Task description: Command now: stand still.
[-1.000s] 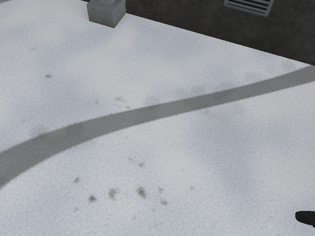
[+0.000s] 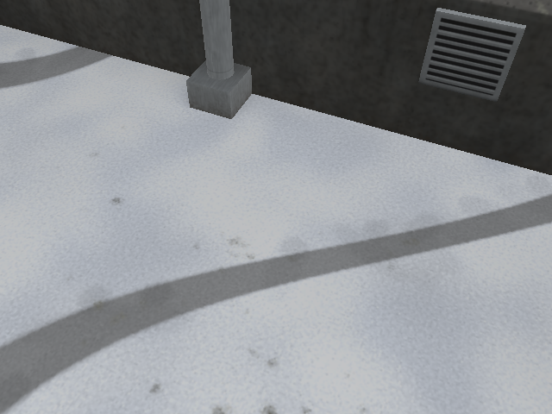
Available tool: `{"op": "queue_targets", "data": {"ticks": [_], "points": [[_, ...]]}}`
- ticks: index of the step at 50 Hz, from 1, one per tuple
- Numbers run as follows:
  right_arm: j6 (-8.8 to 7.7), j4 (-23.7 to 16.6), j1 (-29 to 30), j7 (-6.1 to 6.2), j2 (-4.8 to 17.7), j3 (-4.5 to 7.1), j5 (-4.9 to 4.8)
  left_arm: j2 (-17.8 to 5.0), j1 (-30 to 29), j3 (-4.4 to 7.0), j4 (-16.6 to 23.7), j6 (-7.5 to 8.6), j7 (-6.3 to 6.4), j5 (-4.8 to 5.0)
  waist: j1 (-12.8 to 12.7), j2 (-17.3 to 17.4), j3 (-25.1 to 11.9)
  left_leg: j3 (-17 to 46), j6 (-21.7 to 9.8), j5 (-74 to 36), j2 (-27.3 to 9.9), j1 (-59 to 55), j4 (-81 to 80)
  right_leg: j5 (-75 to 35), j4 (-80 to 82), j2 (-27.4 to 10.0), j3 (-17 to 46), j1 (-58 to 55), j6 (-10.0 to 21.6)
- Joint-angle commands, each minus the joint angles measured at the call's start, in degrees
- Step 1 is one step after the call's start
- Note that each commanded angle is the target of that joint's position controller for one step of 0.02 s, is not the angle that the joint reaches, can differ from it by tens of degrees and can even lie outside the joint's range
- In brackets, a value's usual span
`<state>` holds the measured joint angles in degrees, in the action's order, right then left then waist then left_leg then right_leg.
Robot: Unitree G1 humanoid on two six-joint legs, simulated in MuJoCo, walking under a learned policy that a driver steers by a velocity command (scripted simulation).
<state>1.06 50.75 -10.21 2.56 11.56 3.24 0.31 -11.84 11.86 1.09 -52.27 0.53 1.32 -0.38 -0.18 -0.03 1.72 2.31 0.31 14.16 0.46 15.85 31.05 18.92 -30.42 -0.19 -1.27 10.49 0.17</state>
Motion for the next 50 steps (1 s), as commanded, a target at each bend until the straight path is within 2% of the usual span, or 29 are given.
{"op": "queue_targets", "data": {"ticks": [1, 18, 35, 36, 37, 38, 39, 40, 41, 42, 43, 44, 46, 47, 48, 49, 50], "points": [[-0.59, -1.1, 0.5, 0.33, 5.9, 1.32, -0.09, -5.5, 0.8, 1.23, 1.3, 0.54, 0.31, 0.06, 0.0, 0.0, -2.0, 2.5, -2.2, -12.4, -2.2, -6.5, -3.6, -8.2, 6.9, -2.3, 2.6, 5.1, 1.1], [-0.55, 7.6, 1.2, 0.41, 5.5, 0.75, -0.34, -4.9, 4.2, 1.06, -4.8, 0.36, 0.96, 0.1, 0.0, 0.1, -0.3, 1.3, -1.9, -10.5, -1.7, -6.2, -5.7, -7.8, 8.5, -1.6, 1.9, 3.7, 0.9], [-0.51, 11.7, 0.0, 0.35, 5.0, -0.22, -0.44, -3.5, 7.7, 0.49, -8.0, 0.37, 1.04, 0.16, 0.2, 0.0, 0.7, 0.7, -1.8, -9.2, -1.4, -5.4, -6.5, -7.4, 9.0, -1.3, 1.7, 3.7, 1.0], [-0.44, 12.8, -2.1, 0.37, 4.6, -0.2, -0.71, -4.0, 10.0, 0.77, -9.0, 0.18, 1.19, 0.49, 0.0, -1.0, -2.0, -1.7, -2.1, 4.6, 0.7, -5.7, -4.7, 5.6, 9.5, -0.6, 1.4, 2.5, 2.0], [-0.56, 12.8, -2.8, 0.28, 5.7, 0.29, -1.32, -6.2, 10.4, 1.54, -8.7, 0.02, 1.35, 1.12, -0.2, -2.7, 0.2, -3.0, -2.8, 20.2, 2.1, -1.3, -2.3, 21.5, 10.4, -1.8, 4.1, 3.9, 4.1], [-1.26, 11.3, -0.1, 0.0, 6.5, 0.53, -1.42, -7.8, 12.3, 2.08, -8.3, 0.34, 1.4, 1.62, -1.7, -4.0, 4.1, -2.4, -3.3, 26.7, 1.5, 6.1, 0.6, 32.9, 13.7, -5.8, 10.0, 4.6, 6.8], [-2.68, 8.5, 4.6, -0.59, 4.3, -0.05, -1.9, -10.3, 14.4, 2.93, -8.4, 1.31, 1.29, 2.1, -3.3, -8.8, 6.9, -4.5, -2.8, 19.8, 1.1, 12.2, 6.8, 37.5, 19.7, -13.1, 20.3, 2.4, 10.6], [-4.08, 6.7, 7.6, -1.37, 2.7, -0.58, -2.35, -12.3, 12.3, 3.8, -7.6, 2.34, 1.3, 2.4, -3.0, -12.5, 9.4, -4.6, -2.9, 8.6, -1.4, 15.9, 14.3, 34.0, 25.1, -20.6, 29.0, 2.4, 13.9], [-5.03, 5.8, 9.2, -1.9, 4.4, -0.07, -2.17, -10.9, 11.5, 3.71, -6.8, 3.23, 1.19, 1.61, -3.0, -10.1, 9.7, -1.9, -3.4, 9.3, -4.1, 20.4, 20.7, 28.4, 26.4, -22.9, 31.4, 1.2, 14.7], [-5.74, 5.5, 8.4, -2.24, 4.5, 0.16, -2.3, -9.1, 9.5, 3.27, -5.6, 4.08, 0.9, 1.2, -1.6, -8.2, 8.8, -0.6, -3.9, 9.6, -5.7, 23.8, 24.6, 24.0, 25.6, -22.5, 29.9, -1.2, 13.8], [-6.29, 5.5, 6.9, -2.45, 4.0, 0.04, -2.46, -8.3, 7.5, 3.12, -4.4, 4.5, 0.47, 1.63, -0.5, -7.2, 7.4, -0.3, -4.2, 9.2, -6.8, 24.0, 22.5, 20.4, 24.7, -20.8, 26.1, -2.4, 12.0], [-6.88, 5.5, 6.0, -2.62, 3.8, -0.09, -2.59, -8.6, 6.7, 3.22, -3.8, 4.61, 0.23, 2.44, 0.0, -7.3, 6.2, -1.3, -4.3, 8.4, -6.9, 19.6, 15.6, 16.7, 24.3, -18.4, 21.0, -1.4, 10.0], [-7.63, 6.8, 3.2, -2.76, 3.6, 0.18, -2.43, -10.1, 6.4, 3.58, -3.4, 4.49, 0.01, 2.85, 1.3, -8.2, 4.0, -7.3, -3.1, 6.1, -2.8, 4.8, 6.2, 12.8, 22.0, -12.5, 12.0, 4.9, 8.4], [-5.9, 6.6, -1.4, -4.46, 3.1, 0.35, 2.06, -10.1, 7.4, 4.13, -4.8, 3.38, -0.76, -2.25, 3.0, -7.1, 2.8, -11.9, -2.4, 7.5, 1.6, -4.0, 0.2, 17.6, 19.2, -9.4, 9.8, 8.9, 10.2], [-5.18, 8.3, -7.1, -4.55, 2.6, 0.85, 1.92, -9.6, 6.0, 4.36, -4.3, 2.74, -0.95, -2.52, 5.8, -4.5, 3.7, -14.4, -1.6, 1.3, 3.4, -14.2, -3.3, 18.2, 14.1, -8.0, 8.9, 16.0, 10.5], [-5.39, 10.5, -15.9, -3.82, 4.6, 1.81, 1.57, -8.6, 3.9, 4.2, -3.3, 2.89, -1.07, -2.23, 9.8, 1.0, 0.9, -11.1, -1.4, 3.0, 2.1, -27.3, -4.0, 12.8, 2.4, -5.0, 7.1, 24.6, 9.9], [-6.22, 11.9, -26.2, -2.85, 10.2, 2.95, 3.02, -4.0, -1.7, 3.09, -0.1, 3.63, -1.36, -2.14, 14.7, 15.6, -2.7, 9.8, -2.3, 22.5, -13.6, -33.3, -13.6, 9.5, -23.2, 1.3, 0.9, 33.4, 8.0]]}}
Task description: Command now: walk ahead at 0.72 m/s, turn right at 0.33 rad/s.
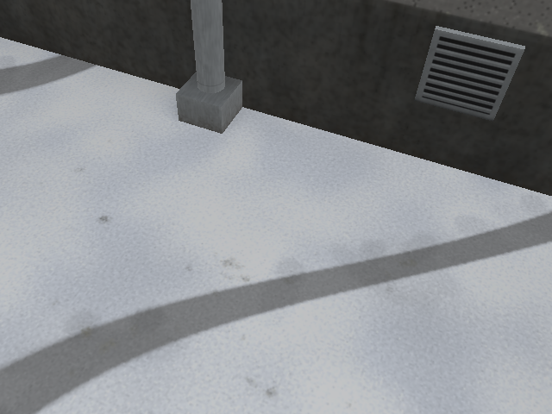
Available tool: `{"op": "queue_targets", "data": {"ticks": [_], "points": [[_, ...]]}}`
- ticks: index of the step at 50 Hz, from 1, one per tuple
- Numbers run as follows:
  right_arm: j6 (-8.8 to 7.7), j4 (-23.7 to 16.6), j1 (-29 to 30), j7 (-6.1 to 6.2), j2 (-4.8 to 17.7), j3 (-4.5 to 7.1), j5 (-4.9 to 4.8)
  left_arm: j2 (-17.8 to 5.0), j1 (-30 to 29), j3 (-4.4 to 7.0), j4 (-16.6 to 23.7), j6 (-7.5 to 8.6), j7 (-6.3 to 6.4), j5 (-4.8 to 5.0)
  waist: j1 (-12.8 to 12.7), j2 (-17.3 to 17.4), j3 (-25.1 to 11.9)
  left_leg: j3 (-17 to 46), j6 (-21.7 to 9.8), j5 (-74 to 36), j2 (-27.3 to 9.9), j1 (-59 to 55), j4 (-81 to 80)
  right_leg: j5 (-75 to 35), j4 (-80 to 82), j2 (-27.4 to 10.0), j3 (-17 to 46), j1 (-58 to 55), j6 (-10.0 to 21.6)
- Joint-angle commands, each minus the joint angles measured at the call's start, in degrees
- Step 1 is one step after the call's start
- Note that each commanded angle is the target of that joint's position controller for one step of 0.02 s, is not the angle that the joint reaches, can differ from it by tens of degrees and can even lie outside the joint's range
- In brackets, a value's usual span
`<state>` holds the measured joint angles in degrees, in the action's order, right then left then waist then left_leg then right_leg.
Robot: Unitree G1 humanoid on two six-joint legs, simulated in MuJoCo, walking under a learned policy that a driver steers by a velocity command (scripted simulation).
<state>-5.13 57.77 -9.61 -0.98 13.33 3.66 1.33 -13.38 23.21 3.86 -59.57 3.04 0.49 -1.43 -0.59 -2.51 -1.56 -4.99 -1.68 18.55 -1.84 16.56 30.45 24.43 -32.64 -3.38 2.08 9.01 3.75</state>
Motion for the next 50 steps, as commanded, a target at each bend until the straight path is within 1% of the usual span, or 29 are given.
{"op": "queue_targets", "data": {"ticks": [1, 2, 3, 4, 6, 12, 15, 17, 20, 21, 22, 23, 24, 25, 27, 29, 31, 34, 39, 41, 42, 43, 44, 45, 46, 47, 48, 49, 50], "points": [[-0.13, 3.5, -24.9, 1.15, 11.4, 2.02, 2.7, 2.0, -13.7, -0.64, 11.1, 1.74, -0.87, 0.15, 10.8, 21.5, 0.0, 42.3, -4.2, 35.3, -22.7, -29.8, -24.2, 3.1, -34.3, 7.2, 2.0, 44.3, 4.5], [0.16, 1.8, -17.1, 1.58, 10.2, 1.68, 2.06, 0.1, -15.8, -0.49, 12.6, 1.57, -1.58, 0.02, 6.7, 14.7, 4.1, 44.4, -6.6, 39.0, -25.8, -23.3, -25.7, -3.5, -41.1, 1.1, 4.4, 47.8, 4.9], [-0.43, -0.4, -11.2, 1.37, 7.5, 0.98, 1.2, -2.0, -16.5, -0.06, 12.6, 1.43, -2.5, 0.0, 4.5, 7.3, 6.1, 36.0, -5.6, 31.2, -23.1, -19.1, -24.1, -10.3, -41.3, -1.5, 4.7, 47.0, 4.3], [-0.97, -1.0, -8.7, 1.13, 6.3, 0.54, 0.77, -1.8, -13.5, 0.1, 11.4, 1.25, -3.2, -0.09, 2.3, 6.2, 5.5, 26.4, -3.9, 23.0, -19.4, -16.3, -24.1, -13.2, -39.6, -2.7, 4.5, 43.0, 3.2], [-1.86, -0.6, -9.6, 1.61, 3.9, -0.21, 0.54, -1.9, -11.6, 0.44, 10.9, -0.12, -4.31, -0.79, 0.9, 7.3, 5.0, 14.9, -1.8, 12.7, -15.7, -14.6, -25.1, -15.9, -41.2, -3.2, 1.8, 40.3, 1.8], [-3.05, 1.3, -17.1, 1.6, 1.9, -1.03, 0.96, -0.5, -23.2, -0.26, 15.6, -2.23, -4.96, 0.38, 2.3, 5.7, 10.8, -4.0, 0.3, -9.9, -11.5, -15.2, -27.0, -24.1, -33.7, -1.4, -4.6, 43.6, 2.2], [-3.01, 1.5, -18.7, 2.59, 2.4, -1.23, 0.61, -0.6, -29.4, -1.02, 18.8, -2.2, -5.62, -0.08, 2.5, 5.1, 13.5, -9.4, 0.3, -22.0, -11.1, -18.3, -28.1, -23.1, -21.2, -1.0, -9.9, 41.0, 3.8], [-2.76, 1.0, -18.0, 3.17, 4.7, -1.07, 0.48, -0.7, -29.7, -1.4, 19.8, -2.05, -5.5, 0.17, 0.9, 6.2, 11.7, -13.6, 1.2, -49.6, -11.3, -19.8, -23.5, -21.6, -13.7, 2.5, -14.6, 31.5, 6.5], [-0.66, -0.5, -17.5, 4.42, 10.7, 0.6, 0.51, -5.0, -16.1, -0.12, 17.1, -2.18, -4.4, 0.62, -7.0, 11.0, 2.3, -14.1, 0.9, -85.1, -14.1, -25.1, -2.1, -14.9, -12.0, 8.8, -17.1, 15.6, 9.8], [0.11, -2.0, -14.8, 4.09, 12.6, 1.4, 0.72, -7.5, -5.3, 1.17, 14.4, -2.27, -3.72, 0.81, -11.9, 12.4, -2.6, -12.5, -0.7, -86.8, -15.5, -22.5, 10.9, -9.9, -12.2, 9.9, -15.5, 5.4, 11.4], [0.64, -3.4, -12.5, 3.21, 12.9, 1.8, 0.76, -10.6, 5.5, 3.01, 11.0, -1.92, -2.83, 0.75, -16.1, 10.5, -7.2, -10.7, -2.0, -74.9, -15.0, -14.4, 27.9, -7.6, -6.0, 10.3, -10.9, -9.4, 12.9], [0.37, -4.5, -9.1, 2.14, 10.0, 1.83, 0.49, -12.7, 3.0, 5.05, 10.6, -2.56, -1.9, 2.42, -14.9, -0.4, -5.9, -9.2, -0.9, -24.3, -4.2, 3.3, 50.6, -1.6, -1.2, 5.6, 0.6, -20.3, 14.4], [-1.43, -12.3, -9.6, 0.82, 3.0, -0.03, -0.13, -18.6, -4.0, 5.08, 12.5, -3.01, -2.28, -0.37, -3.9, -10.2, -7.3, -0.8, 2.1, 7.6, 4.0, 29.9, 66.9, 0.4, 7.6, -7.5, 34.0, -30.5, 24.7], [-3.23, -15.5, -2.5, 0.76, 5.5, -0.32, -0.04, -17.7, -1.0, 5.09, 13.3, -3.32, -1.71, -0.6, -7.4, -0.9, -9.6, 9.1, 1.5, 2.8, 2.2, 34.8, 66.6, 6.8, 17.0, -10.9, 43.5, -29.6, 25.4], [-3.87, -16.0, -1.8, 0.82, 6.1, -0.68, 0.43, -10.9, -2.2, 3.51, 11.1, -1.8, -0.75, -0.43, -2.0, 9.0, 1.8, 10.1, 1.4, -0.6, -3.6, 31.9, 54.8, 2.9, 21.3, -9.1, 36.3, -12.7, 19.8], [-1.34, -15.2, -4.5, 0.68, 5.0, -1.29, 2.88, -9.4, -6.4, 2.46, 12.2, -0.01, 0.14, 0.19, 3.0, 9.6, 4.9, 10.0, 3.4, 0.0, -6.0, 24.9, 49.1, -5.1, 21.5, -3.5, 26.4, 0.3, 17.5], [0.75, -16.9, -2.1, 0.18, 4.5, -1.83, 3.53, -9.0, -6.0, 1.78, 12.7, 1.49, -0.1, 1.33, 3.6, 8.3, 6.7, 8.1, 5.4, 0.6, -7.5, 23.0, 42.6, -8.3, 22.4, 0.1, 21.8, 8.6, 17.2], [1.09, -22.6, 10.0, -0.42, 4.5, -2.86, 2.4, -10.4, -2.2, 2.04, 12.9, 2.44, -0.53, 1.3, 0.1, 5.5, 10.0, 4.6, 6.6, -11.1, -6.3, 20.3, 25.4, -20.1, 24.5, 3.8, 18.2, 13.8, 15.3], [0.69, -26.6, 17.0, -0.6, 4.9, -3.63, 0.54, -12.7, 3.3, 3.16, 12.5, 2.18, -0.99, 2.02, -5.0, -0.4, 5.2, 3.6, 3.3, -24.3, -0.2, 13.9, 5.3, -44.9, 19.5, 2.7, 18.8, -0.5, 10.5], [0.49, -26.1, 12.5, 0.16, 7.1, -2.83, 0.4, -14.2, 0.9, 3.48, 13.3, 2.22, -0.53, 2.08, -2.1, -0.9, 1.3, 4.5, 2.1, -21.7, 2.6, 3.4, -0.4, -56.5, 12.8, 2.8, 18.9, -3.6, 7.6], [0.31, -24.6, 6.0, 0.96, 10.2, -1.53, 0.01, -16.0, -0.3, 3.82, 13.7, 2.35, -0.58, 1.62, 1.2, -1.5, -3.6, 5.5, 1.6, -17.8, 3.9, -5.0, 0.2, -62.5, 4.4, 2.6, 19.7, -5.0, 6.1], [0.23, -22.3, -4.6, 2.26, 13.6, 0.08, -0.85, -18.3, -3.5, 4.31, 14.3, 2.56, -0.75, 1.05, 8.1, -2.2, -8.6, 5.7, 1.4, -12.2, 2.7, -16.8, 0.4, -61.4, -7.4, 3.2, 19.9, -1.3, 4.9], [0.09, -19.3, -18.4, 3.74, 17.1, 1.71, -0.19, -15.3, -8.3, 3.5, 16.0, 3.26, -1.05, -0.1, 14.9, -0.3, -15.0, 8.9, 0.7, -2.9, -2.6, -32.3, 2.9, -51.8, -23.3, 6.1, 17.7, 7.7, 4.4], [-0.53, -17.9, -24.1, 4.43, 19.5, 2.11, 3.02, -3.4, -6.8, 0.55, 18.1, 3.41, -0.79, 0.47, 12.6, 15.6, -17.8, 28.2, -1.3, 10.8, -19.2, -43.3, -1.7, 3.0, -42.6, 12.0, 11.7, 23.2, 3.8], [-1.04, -19.1, -15.6, 3.4, 20.9, 2.5, 4.01, -4.6, 1.4, -0.22, 20.4, 2.87, -0.56, 2.88, 3.5, 28.0, -21.0, 59.2, -8.1, 7.4, -26.8, -42.3, -14.8, 5.0, -50.5, 12.7, 7.8, 32.3, 2.7], [-1.14, -21.0, -7.8, 2.53, 13.4, 1.56, 3.74, -9.9, -2.9, 0.48, 17.2, 1.52, -0.12, 1.41, 3.6, 11.9, -11.6, 48.5, -8.8, 3.4, -23.0, -32.4, -15.0, -2.1, -48.6, 6.7, 6.3, 32.8, 2.1], [-1.24, -20.1, -5.5, 1.91, 9.1, 0.57, 3.05, -10.5, -5.4, 0.73, 16.8, 0.74, -0.63, 0.57, 2.8, 5.0, -6.7, 37.0, -9.3, -10.3, -19.9, -25.0, -12.8, -5.4, -45.2, 5.0, 4.9, 29.9, 1.1], [-1.28, -18.1, -6.1, 1.53, 6.9, -0.01, 2.89, -9.8, -7.8, 0.57, 16.8, 0.08, -1.3, -0.23, 2.5, 1.1, -4.5, 28.7, -8.4, -20.7, -16.9, -19.8, -12.1, -4.6, -42.6, 3.6, 4.5, 27.9, 0.6], [-1.72, -16.1, -7.9, 1.6, 6.8, -0.33, 2.22, -8.2, -8.9, 0.39, 18.1, -0.55, -2.09, -1.13, 1.7, 4.3, -2.8, 23.7, -8.3, -30.1, -15.9, -16.9, -12.1, -3.6, -40.5, 2.9, 5.0, 27.6, 0.0]]}}
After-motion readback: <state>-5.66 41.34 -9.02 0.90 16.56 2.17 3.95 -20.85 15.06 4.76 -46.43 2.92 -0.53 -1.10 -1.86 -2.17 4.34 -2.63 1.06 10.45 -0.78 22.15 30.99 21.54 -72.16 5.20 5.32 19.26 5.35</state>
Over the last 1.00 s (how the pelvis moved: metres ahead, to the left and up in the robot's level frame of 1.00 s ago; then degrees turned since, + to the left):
0.07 0.04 0.00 -2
